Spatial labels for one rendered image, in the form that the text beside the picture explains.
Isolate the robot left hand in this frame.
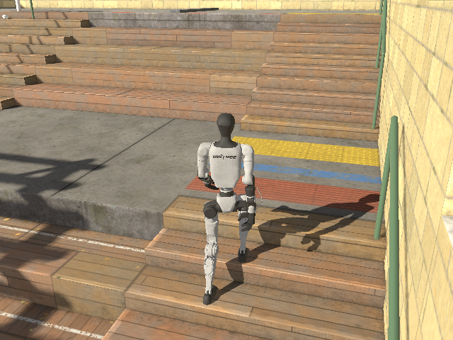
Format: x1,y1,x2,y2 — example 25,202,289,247
205,176,219,190

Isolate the robot right upper arm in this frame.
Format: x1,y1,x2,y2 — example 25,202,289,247
241,144,254,185

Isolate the robot right hand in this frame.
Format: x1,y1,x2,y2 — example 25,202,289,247
238,211,256,232

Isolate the robot right forearm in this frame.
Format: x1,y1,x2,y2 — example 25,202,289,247
245,175,256,213

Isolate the robot left foot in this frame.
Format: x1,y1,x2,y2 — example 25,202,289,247
203,285,217,305

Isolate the robot left forearm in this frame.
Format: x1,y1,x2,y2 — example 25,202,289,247
197,170,211,184

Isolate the robot left upper arm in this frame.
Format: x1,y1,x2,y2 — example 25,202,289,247
197,142,212,179

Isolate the robot left thigh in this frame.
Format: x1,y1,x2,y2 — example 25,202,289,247
203,200,219,257

